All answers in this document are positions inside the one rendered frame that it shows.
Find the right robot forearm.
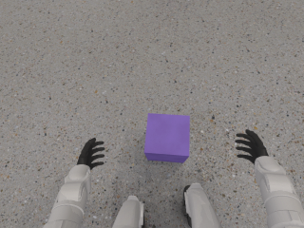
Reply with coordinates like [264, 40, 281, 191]
[254, 156, 304, 228]

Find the carton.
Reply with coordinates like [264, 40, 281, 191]
[143, 113, 190, 163]

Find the left robot forearm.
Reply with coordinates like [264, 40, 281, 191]
[43, 164, 91, 228]

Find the robot right hand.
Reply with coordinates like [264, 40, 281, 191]
[235, 129, 269, 165]

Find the robot right shin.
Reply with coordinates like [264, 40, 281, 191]
[187, 183, 207, 218]

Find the robot right thigh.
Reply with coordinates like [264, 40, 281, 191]
[184, 188, 222, 228]

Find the robot left hand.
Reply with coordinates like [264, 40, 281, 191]
[76, 138, 105, 170]

